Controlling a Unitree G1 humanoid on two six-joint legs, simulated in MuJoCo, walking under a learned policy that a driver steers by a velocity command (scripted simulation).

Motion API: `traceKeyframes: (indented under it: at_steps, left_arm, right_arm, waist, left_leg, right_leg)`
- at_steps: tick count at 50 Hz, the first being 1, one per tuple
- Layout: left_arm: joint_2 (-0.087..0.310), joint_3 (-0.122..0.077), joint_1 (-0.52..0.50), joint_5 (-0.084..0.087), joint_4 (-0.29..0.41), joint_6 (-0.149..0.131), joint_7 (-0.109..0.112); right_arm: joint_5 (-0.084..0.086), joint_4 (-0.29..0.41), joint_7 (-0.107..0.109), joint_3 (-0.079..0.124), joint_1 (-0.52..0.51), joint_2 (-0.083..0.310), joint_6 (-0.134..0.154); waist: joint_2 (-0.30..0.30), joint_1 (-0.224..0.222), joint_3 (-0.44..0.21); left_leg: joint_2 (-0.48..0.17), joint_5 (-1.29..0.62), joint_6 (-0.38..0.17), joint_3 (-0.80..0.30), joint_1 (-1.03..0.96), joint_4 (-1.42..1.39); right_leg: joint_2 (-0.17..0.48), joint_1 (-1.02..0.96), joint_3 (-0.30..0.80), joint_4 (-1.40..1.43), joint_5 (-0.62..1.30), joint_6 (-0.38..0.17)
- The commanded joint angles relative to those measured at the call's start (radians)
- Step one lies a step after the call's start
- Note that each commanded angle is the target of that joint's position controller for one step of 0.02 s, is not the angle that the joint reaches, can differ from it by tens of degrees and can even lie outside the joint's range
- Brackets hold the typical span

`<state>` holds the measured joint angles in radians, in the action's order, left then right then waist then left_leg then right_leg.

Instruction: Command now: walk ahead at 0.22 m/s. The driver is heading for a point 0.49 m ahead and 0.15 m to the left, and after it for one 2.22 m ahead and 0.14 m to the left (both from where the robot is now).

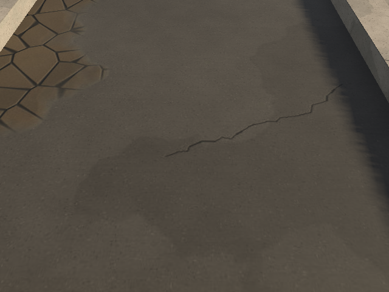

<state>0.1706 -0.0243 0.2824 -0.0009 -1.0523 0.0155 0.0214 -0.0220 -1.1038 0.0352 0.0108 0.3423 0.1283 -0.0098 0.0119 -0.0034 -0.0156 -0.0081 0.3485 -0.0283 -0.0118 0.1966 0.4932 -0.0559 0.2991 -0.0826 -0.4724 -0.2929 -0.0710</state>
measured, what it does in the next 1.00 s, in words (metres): walks ahead, turning left: right foot, then left foot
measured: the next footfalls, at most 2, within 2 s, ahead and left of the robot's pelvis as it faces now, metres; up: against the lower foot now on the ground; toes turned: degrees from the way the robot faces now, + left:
right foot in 0.22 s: +0.08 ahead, -0.10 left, +0.00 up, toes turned -3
left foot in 0.68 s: +0.38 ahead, +0.09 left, +0.00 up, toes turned +17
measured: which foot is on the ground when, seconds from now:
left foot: down 0.00-0.22, up 0.24-0.66, down 0.68-1.00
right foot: up 0.00-0.20, down 0.22-0.70, up 0.72-1.00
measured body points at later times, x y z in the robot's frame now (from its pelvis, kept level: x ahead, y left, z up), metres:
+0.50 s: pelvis +0.13 -0.02 +0.00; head +0.15 -0.03 +0.45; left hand +0.03 +0.19 -0.14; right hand +0.26 -0.25 -0.14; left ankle +0.24 +0.12 -0.68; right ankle +0.04 -0.10 -0.74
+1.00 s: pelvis +0.34 +0.05 +0.00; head +0.37 +0.09 +0.45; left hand +0.39 +0.34 -0.13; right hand +0.50 -0.19 -0.12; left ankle +0.34 +0.08 -0.74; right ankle +0.49 -0.09 -0.66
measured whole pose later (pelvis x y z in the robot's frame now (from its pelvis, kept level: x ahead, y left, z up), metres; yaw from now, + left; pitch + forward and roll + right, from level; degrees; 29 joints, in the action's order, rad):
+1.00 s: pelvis +0.34 +0.05 +0.00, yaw +24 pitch +0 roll -1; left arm 0.25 -0.05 0.10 -0.04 -0.80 0.01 0.01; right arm -0.01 -0.87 0.01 0.07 0.29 0.26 0.01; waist 0.04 0.04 0.08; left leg 0.16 0.17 -0.14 -0.07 0.21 0.39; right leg 0.09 0.65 0.04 -1.07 -0.17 0.04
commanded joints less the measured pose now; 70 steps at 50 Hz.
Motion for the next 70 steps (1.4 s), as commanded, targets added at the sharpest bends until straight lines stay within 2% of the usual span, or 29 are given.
traceKeyframes:
  at_steps: [1, 4, 7, 10, 11, 12, 13, 14, 15, 19, 24, 29, 32, 34, 35, 36, 37, 39, 41, 45, 49, 53, 57, 60, 64, 67, 68, 69, 70]
  left_arm:
    - [0.049, -0.016, -0.044, -0.021, 0.068, -0.014, -0.018]
    - [0.069, -0.03, -0.008, -0.038, 0.061, -0.041, -0.038]
    - [0.043, -0.024, -0.047, -0.026, 0.091, -0.056, -0.036]
    - [0.04, -0.03, 0.116, -0.015, 0.033, -0.065, -0.019]
    - [0.084, -0.041, 0.214, -0.021, 0.008, -0.077, -0.008]
    - [0.197, -0.064, 0.335, -0.022, -0.004, -0.083, 0.0]
    - [0.208, -0.068, 0.345, -0.028, -0.019, -0.076, 0.0]
    - [0.157, -0.053, 0.251, -0.033, 0.012, -0.077, -0.003]
    - [0.138, -0.047, 0.185, -0.029, 0.034, -0.086, -0.005]
    - [0.083, -0.026, 0.199, -0.021, 0.026, -0.117, 0.006]
    - [0.073, -0.013, 0.231, -0.02, 0.017, -0.128, 0.006]
    - [0.125, -0.017, 0.241, -0.011, 0.006, -0.132, 0.019]
    - [0.17, -0.031, 0.219, -0.014, -0.001, -0.112, 0.032]
    - [0.19, -0.04, 0.178, -0.017, 0.035, -0.095, 0.023]
    - [0.09, -0.025, 0.222, -0.013, 0.079, -0.094, 0.006]
    - [0.113, -0.034, 0.175, -0.004, 0.137, -0.099, -0.009]
    - [0.156, -0.044, 0.045, -0.004, 0.173, -0.111, -0.012]
    - [0.146, -0.044, 0.049, -0.002, 0.166, -0.115, 0.0]
    - [0.125, -0.042, 0.087, -0.041, 0.166, -0.067, 0.007]
    - [0.117, -0.039, 0.017, -0.044, 0.234, -0.012, -0.002]
    - [0.175, -0.049, -0.037, -0.038, 0.269, 0.001, -0.009]
    - [0.196, -0.052, -0.093, -0.037, 0.288, 0.013, -0.014]
    - [0.184, -0.037, -0.058, -0.021, 0.257, 0.021, -0.015]
    - [0.192, -0.034, -0.043, -0.013, 0.241, 0.025, -0.015]
    - [0.181, -0.024, -0.025, -0.007, 0.262, 0.022, -0.016]
    - [0.191, -0.029, 0.106, -0.004, 0.262, 0.005, -0.004]
    - [0.276, -0.051, 0.149, -0.009, 0.26, -0.002, 0.0]
    - [0.315, -0.056, 0.126, 0.009, 0.273, -0.005, -0.006]
    - [0.301, -0.052, 0.138, 0.024, 0.286, -0.016, -0.015]
  right_arm:
    - [0.004, 0.001, 0.011, 0.045, 0.098, 0.17, 0.019]
    - [0.002, 0.019, 0.01, 0.055, 0.063, 0.163, 0.037]
    - [0.001, 0.022, 0.005, 0.063, 0.054, 0.162, 0.045]
    - [0.002, 0.033, -0.002, 0.074, 0.051, 0.167, 0.041]
    - [0.001, 0.05, -0.007, 0.064, 0.039, 0.124, 0.047]
    - [0.017, 0.094, -0.022, 0.038, 0.018, 0.021, 0.058]
    - [-0.01, 0.13, -0.028, 0.057, -0.063, 0.108, 0.061]
    - [-0.01, 0.146, -0.041, 0.066, -0.108, 0.137, 0.062]
    - [0.0, 0.136, -0.054, 0.062, -0.085, 0.117, 0.065]
    - [-0.005, 0.125, -0.071, 0.065, -0.069, 0.097, 0.051]
    - [-0.003, 0.224, -0.076, 0.044, -0.259, 0.063, 0.039]
    - [-0.002, 0.299, -0.089, 0.037, -0.378, 0.091, 0.039]
    - [-0.003, 0.259, -0.081, 0.059, -0.198, 0.137, 0.046]
    - [-0.015, 0.187, -0.065, 0.099, 0.062, 0.223, 0.055]
    - [-0.021, 0.197, -0.05, 0.121, 0.083, 0.311, 0.053]
    - [0.005, 0.216, -0.055, 0.125, 0.068, 0.342, 0.043]
    - [0.016, 0.215, -0.047, 0.119, 0.012, 0.316, 0.036]
    - [0.019, 0.238, -0.039, 0.099, -0.106, 0.247, 0.048]
    - [0.033, 0.246, -0.039, 0.084, -0.127, 0.218, 0.065]
    - [0.024, 0.258, -0.027, 0.089, -0.088, 0.275, 0.056]
    - [0.009, 0.311, -0.019, 0.088, -0.052, 0.278, 0.027]
    - [0.005, 0.297, -0.014, 0.072, 0.04, 0.255, 0.027]
    - [-0.007, 0.319, 0.007, 0.041, -0.009, 0.207, 0.024]
    - [-0.012, 0.324, 0.014, 0.034, -0.049, 0.227, 0.028]
    - [0.013, 0.347, 0.01, 0.047, -0.107, 0.282, 0.005]
    - [0.038, 0.352, 0.011, 0.062, -0.175, 0.3, -0.004]
    - [0.033, 0.388, 0.016, 0.067, -0.206, 0.304, 0.0]
    - [0.017, 0.4, 0.016, 0.055, -0.176, 0.225, -0.008]
    - [-0.002, 0.384, 0.019, 0.043, -0.14, 0.207, -0.017]
  waist:
    - [-0.259, 0.029, 0.169]
    - [-0.121, -0.014, 0.109]
    - [-0.169, -0.008, 0.124]
    - [-0.088, -0.06, 0.117]
    - [0.027, -0.092, 0.098]
    - [0.286, -0.122, 0.042]
    - [0.208, -0.119, 0.133]
    - [0.086, -0.07, 0.193]
    - [0.056, -0.033, 0.195]
    - [0.05, 0.001, 0.134]
    - [0.061, -0.008, 0.157]
    - [0.063, -0.02, 0.17]
    - [0.122, 0.064, 0.039]
    - [0.065, 0.185, -0.108]
    - [-0.117, 0.125, -0.208]
    - [-0.161, 0.114, -0.272]
    - [-0.062, 0.107, -0.113]
    - [0.052, 0.017, 0.028]
    - [0.034, -0.035, 0.012]
    - [-0.04, -0.039, -0.042]
    - [-0.068, -0.004, -0.102]
    - [-0.086, 0.028, -0.034]
    - [-0.064, 0.024, -0.022]
    - [-0.067, 0.022, 0.001]
    - [-0.101, 0.021, -0.005]
    - [-0.071, -0.057, -0.025]
    - [0.064, -0.061, -0.014]
    - [0.208, 0.002, -0.012]
    - [0.132, -0.011, -0.061]
  left_leg:
    - [-0.265, 0.413, -0.151, -0.386, 0.071, -0.435]
    - [-0.236, 0.226, -0.157, -0.3, -0.028, -0.395]
    - [-0.194, 0.209, -0.147, -0.221, 0.039, -0.347]
    - [-0.147, 0.236, -0.144, -0.171, 0.21, -0.188]
    - [-0.087, 0.206, -0.116, -0.112, 0.342, -0.01]
    - [0.047, 0.202, -0.069, 0.051, 0.534, 0.319]
    - [0.023, 0.181, -0.083, 0.021, 0.633, 0.49]
    - [-0.023, 0.077, -0.094, -0.044, 0.635, 0.56]
    - [-0.038, -0.003, -0.089, -0.066, 0.608, 0.563]
    - [-0.04, -0.171, -0.056, -0.029, 0.57, 0.566]
    - [-0.029, -0.313, -0.044, 0.054, 0.552, 0.377]
    - [0.016, -0.32, -0.093, 0.162, 0.374, 0.119]
    - [0.099, -0.211, -0.159, 0.193, 0.152, 0.124]
    - [0.066, -0.12, -0.231, 0.068, -0.176, -0.003]
    - [-0.223, -0.065, -0.322, -0.341, -0.438, -0.004]
    - [-0.352, -0.047, -0.445, -0.782, -0.529, -0.181]
    - [-0.32, -0.167, -0.395, -0.618, -0.422, -0.217]
    - [-0.251, -0.672, -0.323, -0.37, -0.131, -0.216]
    - [-0.175, -0.854, -0.275, -0.237, -0.013, -0.2]
    - [-0.103, -1.124, -0.223, -0.159, 0.016, -0.152]
    - [-0.094, -1.026, -0.164, -0.208, -0.027, -0.105]
    - [-0.124, -0.84, -0.175, -0.252, -0.16, -0.137]
    - [-0.186, -1.04, -0.186, -0.215, -0.168, -0.116]
    - [-0.199, -1.104, -0.181, -0.167, -0.142, -0.085]
    - [-0.155, -1.268, -0.159, -0.108, -0.169, 0.02]
    - [-0.124, -1.149, -0.125, -0.087, -0.139, 0.232]
    - [-0.025, -0.76, -0.075, -0.043, 0.038, 0.419]
    - [0.136, 0.179, -0.021, 0.019, 0.287, 0.583]
    - [0.099, 0.254, 0.0, -0.06, 0.291, 0.656]
  right_leg:
    - [0.006, 0.147, 0.017, -0.234, -0.05, 0.02]
    - [0.051, 0.209, 0.052, -0.338, -0.072, 0.02]
    - [0.039, 0.081, 0.015, -0.167, -0.12, 0.013]
    - [-0.005, -0.242, -0.03, 0.073, -0.031, 0.002]
    - [0.113, -0.399, 0.129, 0.163, -0.119, -0.005]
    - [0.371, -0.528, 0.527, 0.339, -0.435, -0.07]
    - [0.47, -0.404, 0.655, 0.386, -0.528, -0.137]
    - [0.439, -0.31, 0.595, 0.38, -0.492, -0.136]
    - [0.395, -0.267, 0.493, 0.39, -0.386, -0.108]
    - [0.301, -0.296, 0.193, 0.367, 0.098, -0.058]
    - [0.27, -0.249, 0.008, 0.333, 0.432, -0.053]
    - [0.285, -0.296, -0.09, 0.283, 0.728, -0.03]
    - [0.304, -0.379, -0.143, -0.003, 1.14, -0.019]
    - [0.278, -0.221, -0.157, -0.463, 0.865, -0.001]
    - [0.167, 0.104, -0.146, -0.824, 0.097, 0.031]
    - [0.002, 0.351, 0.043, -1.023, -0.247, 0.053]
    - [0.08, 0.452, 0.119, -0.986, -0.133, 0.046]
    - [0.146, 0.296, 0.115, -0.808, -0.034, 0.065]
    - [0.162, 0.166, 0.118, -0.689, -0.064, 0.093]
    - [0.12, 0.166, 0.063, -0.612, 0.025, 0.125]
    - [0.114, 0.233, 0.083, -0.675, 0.179, 0.11]
    - [0.118, 0.359, 0.109, -0.609, 0.196, 0.091]
    - [0.099, 0.238, 0.155, -0.573, 0.081, 0.069]
    - [0.046, 0.143, 0.183, -0.535, 0.026, 0.05]
    - [0.002, 0.039, 0.052, -0.319, -0.128, 0.058]
    - [0.04, -0.101, 0.133, 0.069, 0.108, 0.01]
    - [0.17, -0.221, 0.336, 0.07, 0.712, -0.053]
    - [0.352, -0.362, 0.515, 0.0, 1.409, -0.171]
    - [0.401, -0.314, 0.559, 0.036, 1.347, -0.268]
Keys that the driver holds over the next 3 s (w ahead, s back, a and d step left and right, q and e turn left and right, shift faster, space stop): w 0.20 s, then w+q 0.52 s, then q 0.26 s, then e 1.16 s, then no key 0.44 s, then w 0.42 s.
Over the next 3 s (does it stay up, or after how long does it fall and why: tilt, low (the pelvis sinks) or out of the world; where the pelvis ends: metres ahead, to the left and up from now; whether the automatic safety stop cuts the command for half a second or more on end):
stays up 0.41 0.01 0.00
